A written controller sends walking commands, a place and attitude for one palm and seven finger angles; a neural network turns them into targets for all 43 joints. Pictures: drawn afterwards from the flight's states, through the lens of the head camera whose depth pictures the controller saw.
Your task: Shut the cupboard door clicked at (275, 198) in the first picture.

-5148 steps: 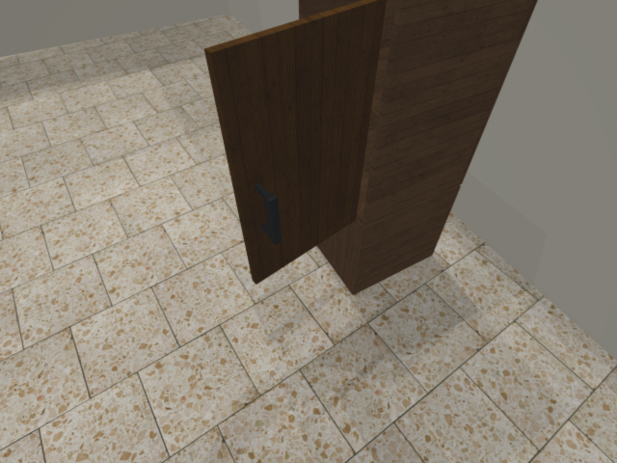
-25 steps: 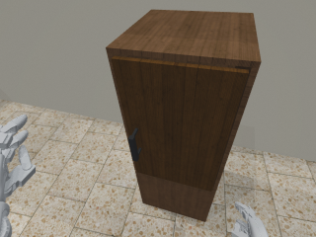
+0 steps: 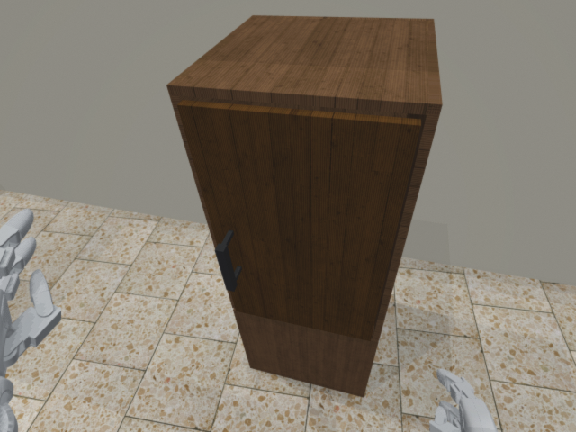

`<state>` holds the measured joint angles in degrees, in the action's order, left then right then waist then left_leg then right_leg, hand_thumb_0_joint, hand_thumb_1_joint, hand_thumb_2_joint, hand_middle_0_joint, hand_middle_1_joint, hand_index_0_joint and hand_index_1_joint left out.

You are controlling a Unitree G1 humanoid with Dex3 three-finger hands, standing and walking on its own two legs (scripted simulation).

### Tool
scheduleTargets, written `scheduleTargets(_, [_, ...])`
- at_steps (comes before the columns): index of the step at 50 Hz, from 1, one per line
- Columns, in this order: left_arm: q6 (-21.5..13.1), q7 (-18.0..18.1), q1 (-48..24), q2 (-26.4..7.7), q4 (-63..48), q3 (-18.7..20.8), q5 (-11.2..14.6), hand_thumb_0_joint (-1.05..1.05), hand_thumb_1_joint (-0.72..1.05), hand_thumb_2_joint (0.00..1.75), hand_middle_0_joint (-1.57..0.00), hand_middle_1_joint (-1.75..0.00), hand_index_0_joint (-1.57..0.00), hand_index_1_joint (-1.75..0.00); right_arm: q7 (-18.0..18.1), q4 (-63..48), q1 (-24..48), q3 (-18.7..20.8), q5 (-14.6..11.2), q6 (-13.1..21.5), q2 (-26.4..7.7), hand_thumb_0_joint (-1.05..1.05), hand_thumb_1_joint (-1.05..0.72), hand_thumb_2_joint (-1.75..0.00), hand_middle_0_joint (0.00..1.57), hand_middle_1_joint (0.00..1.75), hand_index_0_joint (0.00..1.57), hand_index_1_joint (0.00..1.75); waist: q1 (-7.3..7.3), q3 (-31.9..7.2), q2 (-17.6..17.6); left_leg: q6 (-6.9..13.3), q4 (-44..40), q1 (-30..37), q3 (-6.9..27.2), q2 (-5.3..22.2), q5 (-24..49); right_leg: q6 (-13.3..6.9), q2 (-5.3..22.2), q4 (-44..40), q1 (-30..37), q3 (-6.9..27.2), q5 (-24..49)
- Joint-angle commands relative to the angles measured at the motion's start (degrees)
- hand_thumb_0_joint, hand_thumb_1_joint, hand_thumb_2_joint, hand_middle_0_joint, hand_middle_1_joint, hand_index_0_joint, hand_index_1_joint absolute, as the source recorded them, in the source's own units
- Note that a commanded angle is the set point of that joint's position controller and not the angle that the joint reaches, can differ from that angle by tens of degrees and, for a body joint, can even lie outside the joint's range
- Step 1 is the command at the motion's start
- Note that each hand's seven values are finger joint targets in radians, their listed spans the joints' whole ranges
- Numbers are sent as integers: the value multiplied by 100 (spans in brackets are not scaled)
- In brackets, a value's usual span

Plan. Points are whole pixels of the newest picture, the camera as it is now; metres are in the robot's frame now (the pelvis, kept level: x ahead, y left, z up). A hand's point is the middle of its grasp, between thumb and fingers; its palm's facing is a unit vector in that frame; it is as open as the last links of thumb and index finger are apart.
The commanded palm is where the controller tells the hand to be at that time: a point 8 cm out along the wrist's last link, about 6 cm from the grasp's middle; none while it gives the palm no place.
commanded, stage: step back with the hand held close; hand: left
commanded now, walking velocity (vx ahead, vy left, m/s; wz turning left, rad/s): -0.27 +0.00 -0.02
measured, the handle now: (230, 261) +0.47 +0.18 -0.09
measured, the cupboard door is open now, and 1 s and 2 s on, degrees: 0 0 0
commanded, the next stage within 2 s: stop stepping back and stand still in 1.64 s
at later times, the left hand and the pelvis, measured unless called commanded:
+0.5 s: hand (25, 340) +0.16 +0.28 +0.16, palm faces +0.39 -0.79 -0.47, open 7.4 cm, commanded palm +0.11 +0.32 +0.17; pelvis -0.04 +0.03 -0.01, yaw -1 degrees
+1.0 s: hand out of the picture +0.13 +0.29 +0.16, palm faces +0.42 -0.79 -0.45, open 7.4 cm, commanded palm +0.07 +0.33 +0.17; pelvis -0.08 +0.04 -0.02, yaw -1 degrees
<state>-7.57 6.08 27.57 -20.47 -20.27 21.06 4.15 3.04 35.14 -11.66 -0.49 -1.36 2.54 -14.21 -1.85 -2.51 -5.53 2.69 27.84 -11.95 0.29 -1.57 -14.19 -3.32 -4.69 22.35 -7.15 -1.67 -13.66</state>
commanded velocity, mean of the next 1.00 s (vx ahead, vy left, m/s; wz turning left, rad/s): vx -0.32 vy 0.00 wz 0.02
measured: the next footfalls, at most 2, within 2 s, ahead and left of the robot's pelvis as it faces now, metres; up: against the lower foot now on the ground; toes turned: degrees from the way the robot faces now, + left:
right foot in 1.24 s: -0.14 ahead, -0.10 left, +0.00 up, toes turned +2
left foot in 1.60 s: -0.17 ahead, +0.14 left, +0.00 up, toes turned +1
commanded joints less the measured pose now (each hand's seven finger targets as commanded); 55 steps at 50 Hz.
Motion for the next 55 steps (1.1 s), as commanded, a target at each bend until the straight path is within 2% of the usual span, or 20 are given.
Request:
scheduleTargets(1, [-518, 164, -254, -1192, -1138, 668, -9, 0, 90, 90, -20, -30, -20, -30, 74, -918, 698, 314, -15, 127, -653, 0, -90, -90, 20, 30, 20, 30, 137, -251, 311, 64, 26, 204, 366, 381, 808, 161, 1258, -531, -703, 1035, 970])
scheduleTargets(2, [-536, 176, -279, -1310, -1306, 754, -10, 0, 90, 90, -20, -30, -20, -30, 105, -939, 738, 335, -12, 109, -697, 0, -90, -90, 20, 30, 20, 30, 130, -385, 139, 53, -78, 300, 376, 426, 1144, 200, 1179, -335, -622, 890, 1429])
scheduleTargets(4, [-501, 207, -151, -1366, -1388, 797, 3, 0, 90, 90, -20, -30, -20, -30, 156, -1031, 699, 335, -17, 16, -710, 0, -90, -90, 20, 30, 20, 30, 125, -640, 164, 46, -221, 239, 453, 556, 1934, 275, 1002, 101, -274, 657, 2034])
scheduleTargets(8, [-378, 246, 67, -1479, -1340, 936, 31, 0, 90, 90, -20, -30, -20, -30, 216, -1139, 691, 356, -32, -182, -696, 0, -90, -90, 20, 30, 20, 30, 125, -780, 375, 19, -201, 95, 478, 646, 2476, 304, 922, 373, -111, 615, 2495])
scheduleTargets(11, [-332, 266, 233, -1485, -1348, 963, 55, 0, 90, 90, -20, -30, -20, -30, 214, -1218, 679, 380, -56, -277, -694, 0, -90, -90, 20, 30, 20, 30, 132, -769, 547, 32, -213, -163, 495, 657, 1985, 292, 950, 358, -110, 739, 2195])
scheduleTargets(13, [-337, 291, 328, -1511, -1435, 981, 54, 0, 90, 90, -20, -30, -20, -30, 223, -1238, 695, 374, -52, -303, -686, 0, -90, -90, 20, 30, 20, 30, 134, -773, 444, 38, -245, -328, 513, 668, 1785, 268, 980, 387, -85, 766, 2091])
scheduleTargets(16, [-339, 324, 343, -1508, -1483, 951, 48, 0, 90, 90, -20, -30, -20, -30, 225, -1256, 678, 370, -60, -310, -687, 0, -90, -90, 20, 30, 20, 30, 154, -573, 554, 73, -286, -615, 561, 648, 977, 250, 988, 200, -309, 912, 1329])
scheduleTargets(19, [-402, 365, 265, -1531, -1632, 933, 12, 0, 90, 90, -20, -30, -20, -30, 234, -1247, 643, 352, -43, -276, -706, 0, -90, -90, 20, 30, 20, 30, 180, -427, 418, 102, -433, -895, 694, 675, 346, 204, 946, 115, -415, 954, 675])
scheduleTargets(22, [-488, 413, 144, -1635, -1758, 1037, -54, 0, 90, 90, -20, -30, -20, -30, 271, -1238, 642, 340, -9, -196, -775, 0, -90, -90, 20, 30, 20, 30, 181, -235, 52, 207, -868, -1414, 934, 831, -635, 262, 738, 251, -261, 832, 142])
scheduleTargets(27, [-584, 417, -110, -1519, -1787, 1041, -193, 0, 90, 90, -20, -30, -20, -30, 300, -1232, 551, 339, 34, -46, -812, 0, -90, -90, 20, 30, 20, 30, 173, -136, -207, 396, -1406, -2579, 1318, 1107, -1917, 350, 454, 934, 557, 691, 290])
scheduleTargets(30, [-605, 411, -165, -1408, -1749, 983, -228, 0, 90, 90, -20, -30, -20, -30, 278, -1202, 453, 339, 51, 19, -772, 0, -90, -90, 20, 30, 20, 30, 189, -174, 40, 432, -1375, -2803, 1374, 1160, -2164, 350, 452, 1120, 647, 731, 235])
scheduleTargets(36, [-658, 414, -254, -1370, -1907, 996, -304, 0, 90, 90, -20, -30, -20, -30, 215, -1169, 415, 366, 93, 66, -796, 0, -90, -90, 20, 30, 20, 30, 221, -139, 120, 441, -1105, -3147, 1325, 1119, -2388, 267, 531, 1260, 587, 879, 104])
scheduleTargets(40, [-727, 444, -93, -1480, -1942, 1141, -292, 0, 90, 90, -20, -30, -20, -30, 174, -1136, 382, 383, 103, 65, -750, 0, -90, -90, 20, 30, 20, 30, 236, -199, 300, 371, -643, -3090, 1157, 956, -2172, 159, 741, 1039, 305, 1190, -31])
scheduleTargets(45, [-827, 490, 28, -1548, -2116, 1169, -237, 0, 90, 90, -20, -30, -20, -30, 124, -1046, 339, 379, 115, 85, -694, 0, -90, -90, 20, 30, 20, 30, 283, -330, 401, 196, -156, -2435, 1045, 776, -1480, -33, 1045, 588, -401, 1441, -189])
scheduleTargets(47, [-869, 520, 110, -1695, -2143, 1320, -243, 0, 90, 90, -20, -30, -20, -30, 151, -1016, 392, 385, 135, 114, -732, 0, -90, -90, 20, 30, 20, 30, 269, -351, 139, 231, -383, -2459, 1126, 882, -1585, 50, 878, 681, -354, 1257, -261])
scheduleTargets(48, [-880, 507, 134, -1550, -2153, 1204, -249, 0, 90, 90, -20, -30, -20, -30, 160, -1018, 387, 357, 122, 129, -719, 0, -90, -90, 20, 30, 20, 30, 281, -339, 1, 279, -655, -2653, 1269, 1008, -1783, 119, 709, 948, -152, 1031, -258])
scheduleTargets(51, [-908, 467, -51, -1503, -2154, 1267, -288, 0, 90, 90, -20, -30, -20, -30, 220, -988, 445, 394, 194, 186, -783, 0, -90, -90, 20, 30, 20, 30, 224, -211, -471, 547, -1695, -3658, 1963, 1648, -2662, 341, 88, 2085, 754, 513, 76])
scheduleTargets(52, [-905, 441, -110, -1643, -2180, 1377, -287, 0, 90, 90, -20, -30, -20, -30, 231, -973, 484, 429, 211, 213, -793, 0, -90, -90, 20, 30, 20, 30, 196, -294, -455, 568, -1760, -3486, 2063, 1751, -2453, 363, 0, 2244, 724, 482, 114])
scheduleTargets(53, [-896, 409, -117, -1550, -2177, 1284, -272, 0, 90, 90, -20, -30, -20, -30, 225, -953, 453, 418, 237, 228, -725, 0, -90, -90, 20, 30, 20, 30, 203, -318, -234, 590, -1691, -3330, 2075, 1787, -2200, 363, 13, 2311, 652, 546, -115])
scheduleTargets(55, [-923, 358, -2, -1426, -2148, 1185, -228, 0, 90, 90, -20, -30, -20, -30, 175, -918, 448, 435, 218, 299, -703, 0, -90, -90, 20, 30, 20, 30, 205, -326, -150, 532, -1460, -2745, 1904, 1702, -1647, 324, 26, 1995, 271, 581, -283])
